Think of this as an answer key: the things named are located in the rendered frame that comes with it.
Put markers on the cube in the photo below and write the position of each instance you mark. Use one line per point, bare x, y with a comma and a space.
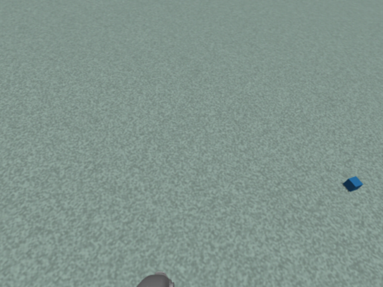
353, 184

